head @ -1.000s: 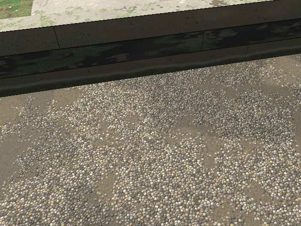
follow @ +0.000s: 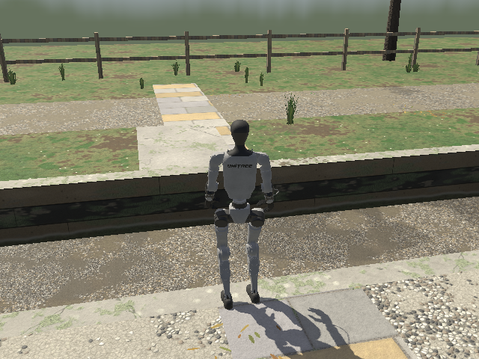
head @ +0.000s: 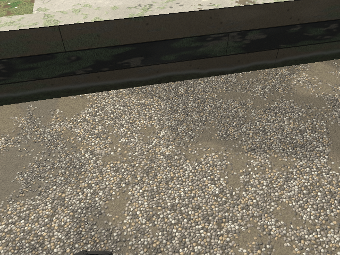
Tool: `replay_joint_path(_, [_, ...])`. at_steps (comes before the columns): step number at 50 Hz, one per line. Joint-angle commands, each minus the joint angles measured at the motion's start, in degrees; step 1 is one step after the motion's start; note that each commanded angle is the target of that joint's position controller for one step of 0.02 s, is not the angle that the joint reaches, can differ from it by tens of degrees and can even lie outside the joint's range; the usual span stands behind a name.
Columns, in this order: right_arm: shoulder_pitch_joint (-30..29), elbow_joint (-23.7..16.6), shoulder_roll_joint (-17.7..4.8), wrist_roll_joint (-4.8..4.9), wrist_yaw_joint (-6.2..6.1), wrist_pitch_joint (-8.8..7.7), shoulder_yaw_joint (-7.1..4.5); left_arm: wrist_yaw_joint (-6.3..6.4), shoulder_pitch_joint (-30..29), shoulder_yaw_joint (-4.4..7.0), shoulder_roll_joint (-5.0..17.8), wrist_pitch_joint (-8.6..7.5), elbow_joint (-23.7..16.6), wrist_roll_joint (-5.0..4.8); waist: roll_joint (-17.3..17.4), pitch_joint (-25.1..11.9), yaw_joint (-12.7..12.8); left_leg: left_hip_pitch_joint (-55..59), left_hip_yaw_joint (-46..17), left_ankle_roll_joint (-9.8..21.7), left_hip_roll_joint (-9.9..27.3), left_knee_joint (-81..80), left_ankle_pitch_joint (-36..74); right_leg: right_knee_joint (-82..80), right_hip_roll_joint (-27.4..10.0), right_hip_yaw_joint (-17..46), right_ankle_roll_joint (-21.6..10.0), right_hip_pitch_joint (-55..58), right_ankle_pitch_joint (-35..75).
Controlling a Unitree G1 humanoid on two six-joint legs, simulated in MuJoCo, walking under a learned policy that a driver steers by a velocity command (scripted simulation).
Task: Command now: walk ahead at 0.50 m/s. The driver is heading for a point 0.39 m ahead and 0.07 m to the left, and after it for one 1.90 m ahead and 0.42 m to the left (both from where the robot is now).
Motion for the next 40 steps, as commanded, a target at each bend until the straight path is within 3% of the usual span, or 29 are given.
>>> replay_joint_path(1, [-3.86, -5.26, -3.45, 0.06, 0.00, -1.13, -0.95, 0.37, -6.13, 1.13, 4.15, -0.67, -5.38, -0.23, -0.33, -3.20, -0.25, 4.65, -4.54, -0.65, 3.31, -7.21, 5.01, -6.82, -4.27, 2.82, -2.36, -4.09, 10.02])
replay_joint_path(4, [-3.34, -5.26, -3.39, -0.03, 0.02, -1.14, -0.85, 0.30, -5.88, 1.14, 4.19, -0.58, -5.34, -0.16, -0.73, -2.61, -0.34, 4.77, -4.81, -0.51, 3.55, -7.12, 5.70, -6.97, -4.20, 2.88, -2.29, -4.84, 9.46])
replay_joint_path(5, [-5.42, -6.20, -3.81, 0.34, -0.14, -0.55, -0.78, -0.71, -7.93, 1.01, 3.79, -0.93, -6.61, 0.34, 0.20, 0.28, 0.57, 3.15, -6.14, -0.32, 5.60, -6.40, 15.91, -3.82, -4.10, 0.17, -1.92, -6.71, 18.23])
replay_joint_path(6, [-4.79, -5.85, -4.73, 0.08, -0.25, -0.38, -1.33, -0.85, -6.32, 1.11, 3.76, -1.26, -6.01, 1.02, 0.66, -2.41, 0.91, 3.68, -5.85, -0.13, 6.18, -5.64, 18.17, -3.68, -3.98, -0.64, -1.73, -4.82, 20.51])
replay_joint_path(7, [-1.61, -4.89, -4.46, -0.19, -0.20, -1.04, -1.52, 0.20, -3.37, 1.17, 4.11, -1.31, -4.43, 0.17, 0.10, -8.62, -0.29, 6.37, -4.45, -0.63, 4.07, -6.25, 7.86, -5.97, -3.94, 1.56, -2.19, -0.96, 12.49])
replay_joint_path(9, [-3.41, -5.31, -3.28, -0.02, -0.05, -1.15, -0.90, 0.39, -6.16, 1.12, 4.04, -0.89, -5.26, -0.28, -0.60, -3.96, -0.41, 4.73, -4.54, -0.72, 3.42, -7.19, 4.88, -6.77, -4.20, 2.64, -2.40, -3.58, 10.07])
replay_joint_path(12, [-3.51, -5.38, -3.23, -0.01, 0.03, -1.10, -0.78, 0.30, -6.11, 1.08, 4.03, -0.57, -5.34, -0.22, -0.68, -2.37, -0.31, 4.42, -4.67, -0.56, 3.46, -7.06, 5.38, -7.02, -4.30, 2.85, -2.28, -4.84, 9.41])
replay_joint_path(13, [-5.46, -6.34, -3.56, 0.32, -0.12, -0.50, -0.69, -0.71, -8.08, 0.94, 3.62, -0.93, -6.61, 0.28, 0.17, 0.28, 0.57, 2.94, -6.07, -0.38, 5.50, -6.32, 15.71, -3.85, -4.18, 0.13, -1.95, -6.56, 18.25])
replay_joint_path(14, [-4.72, -5.95, -4.50, 0.04, -0.23, -0.34, -1.24, -0.86, -6.44, 1.05, 3.61, -1.28, -6.00, 1.00, 0.60, -2.47, 0.90, 3.51, -5.80, -0.19, 6.09, -5.57, 17.90, -3.71, -4.04, -0.64, -1.77, -4.67, 20.54])
replay_joint_path(15, [-1.44, -4.95, -4.29, -0.22, -0.18, -1.02, -1.45, 0.18, -3.49, 1.12, 4.00, -1.33, -4.42, 0.17, 0.00, -8.67, -0.34, 6.24, -4.44, -0.66, 4.03, -6.21, 7.50, -6.04, -4.02, 1.57, -2.21, -0.87, 12.33])
replay_joint_path(16, [-2.43, -5.28, -3.40, -0.08, -0.07, -1.11, -0.99, 0.35, -5.51, 1.13, 4.13, -1.12, -4.95, -0.25, -0.86, -5.28, -0.64, 5.06, -4.45, -0.83, 3.43, -6.90, 5.18, -6.70, -4.13, 2.40, -2.41, -2.78, 10.53])
replay_joint_path(19, [-3.57, -5.44, -3.27, 0.06, 0.01, -1.13, -0.82, 0.31, -6.29, 1.05, 3.92, -0.64, -5.36, -0.24, -0.52, -2.42, -0.31, 4.14, -4.59, -0.62, 3.31, -7.08, 4.87, -7.13, -4.44, 2.83, -2.30, -4.49, 9.42])
replay_joint_path(20, [-5.70, -6.47, -3.38, 0.35, -0.12, -0.45, -0.62, -0.71, -8.25, 0.87, 3.48, -0.92, -6.61, 0.16, 0.28, 0.48, 0.62, 2.59, -5.89, -0.47, 5.35, -6.25, 15.24, -3.87, -4.29, 0.11, -1.96, -6.57, 18.32])
replay_joint_path(21, [-2.26, -5.11, -3.97, -0.16, -0.12, -1.03, -1.21, 0.15, -4.26, 1.02, 3.70, -1.05, -4.77, 0.16, 0.23, -6.50, -0.12, 5.48, -4.73, -0.52, 4.14, -6.59, 7.11, -6.26, -4.18, 1.75, -2.14, -2.12, 11.27])
replay_joint_path(23, [-2.87, -5.36, -3.24, -0.04, -0.03, -1.19, -0.79, 0.32, -6.14, 1.07, 3.94, -0.89, -5.26, -0.17, -0.92, -3.24, -0.51, 4.41, -4.72, -0.61, 3.57, -7.19, 5.00, -6.98, -4.26, 2.60, -2.34, -3.96, 9.40])
replay_joint_path(24, [-5.39, -6.31, -3.53, 0.32, -0.20, -0.58, -0.69, -0.69, -8.37, 0.89, 3.43, -1.15, -6.61, 0.28, 0.23, 0.04, 0.56, 2.70, -5.94, -0.41, 5.48, -6.39, 15.27, -3.79, -4.28, 0.03, -2.06, -6.04, 18.49])
replay_joint_path(25, [-4.86, -6.07, -4.45, 0.09, -0.31, -0.35, -1.24, -0.83, -6.60, 0.96, 3.38, -1.37, -6.01, 0.93, 0.79, -2.43, 0.92, 3.05, -5.57, -0.32, 5.83, -5.54, 17.26, -3.78, -4.21, -0.73, -1.83, -4.20, 20.92])
replay_joint_path(26, [-1.56, -5.07, -4.06, -0.22, -0.20, -0.95, -1.35, 0.18, -3.71, 1.04, 3.84, -1.32, -4.44, 0.09, 0.00, -8.35, -0.34, 5.82, -4.26, -0.77, 3.84, -6.11, 6.91, -6.06, -4.17, 1.61, -2.25, -0.92, 12.42])
replay_joint_path(27, [-2.41, -5.38, -3.11, -0.12, -0.06, -1.04, -0.88, 0.33, -5.69, 1.06, 3.98, -1.11, -4.98, -0.29, -0.97, -5.12, -0.67, 4.79, -4.37, -0.90, 3.34, -6.76, 4.80, -6.78, -4.26, 2.43, -2.43, -2.78, 10.42])
replay_joint_path(30, [-3.38, -5.47, -3.10, 0.03, 0.03, -1.15, -0.76, 0.30, -6.43, 0.98, 3.77, -0.69, -5.40, -0.24, -0.69, -2.41, -0.37, 4.05, -4.58, -0.66, 3.27, -6.96, 4.53, -7.33, -4.56, 2.92, -2.35, -4.53, 9.06])
replay_joint_path(31, [-5.59, -6.50, -3.21, 0.32, -0.13, -0.48, -0.55, -0.73, -8.38, 0.80, 3.31, -1.00, -6.65, 0.12, 0.19, 0.46, 0.59, 2.50, -5.90, -0.52, 5.30, -6.17, 15.03, -4.00, -4.38, 0.15, -2.03, -6.52, 18.17])
replay_joint_path(32, [-2.09, -5.13, -3.85, -0.18, -0.12, -1.07, -1.15, 0.13, -4.37, 0.96, 3.55, -1.13, -4.79, 0.15, 0.16, -6.52, -0.17, 5.40, -4.74, -0.56, 4.12, -6.54, 6.79, -6.40, -4.28, 1.79, -2.19, -2.09, 11.02])
replay_joint_path(34, [-2.73, -5.37, -3.12, -0.05, -0.04, -1.23, -0.74, 0.29, -6.26, 1.02, 3.80, -0.95, -5.29, -0.18, -0.96, -3.20, -0.53, 4.29, -4.74, -0.62, 3.58, -7.15, 4.80, -7.11, -4.34, 2.58, -2.36, -3.92, 9.12])
replay_joint_path(35, [-5.31, -6.33, -3.40, 0.31, -0.21, -0.61, -0.64, -0.71, -8.46, 0.83, 3.28, -1.22, -6.64, 0.25, 0.25, 0.04, 0.55, 2.58, -5.96, -0.44, 5.47, -6.36, 15.18, -3.87, -4.35, 0.01, -2.10, -5.93, 18.37])
replay_joint_path(36, [-4.76, -6.09, -4.33, 0.07, -0.33, -0.37, -1.18, -0.86, -6.69, 0.90, 3.23, -1.44, -6.04, 0.91, 0.82, -2.45, 0.91, 2.94, -5.59, -0.35, 5.81, -5.53, 17.12, -3.85, -4.28, -0.75, -1.88, -4.08, 20.82])
replay_joint_path(37, [-1.42, -5.07, -3.95, -0.22, -0.21, -0.97, -1.29, 0.15, -3.80, 0.99, 3.70, -1.39, -4.46, 0.10, -0.01, -8.34, -0.37, 5.73, -4.28, -0.79, 3.85, -6.11, 6.71, -6.14, -4.24, 1.58, -2.28, -0.84, 12.21])
replay_joint_path(38, [-2.26, -5.37, -2.99, -0.12, -0.07, -1.06, -0.82, 0.31, -5.78, 1.01, 3.84, -1.17, -5.00, -0.28, -1.00, -5.07, -0.69, 4.67, -4.39, -0.90, 3.36, -6.77, 4.66, -6.86, -4.32, 2.37, -2.44, -2.72, 10.20])
replay_joint_path(40, [-3.21, -5.41, -2.91, 0.01, 0.02, -1.20, -0.70, 0.31, -6.63, 0.92, 3.58, -0.85, -5.43, -0.23, -0.69, -3.09, -0.41, 4.14, -4.55, -0.68, 3.30, -7.02, 4.18, -7.25, -4.60, 2.79, -2.42, -3.90, 9.01])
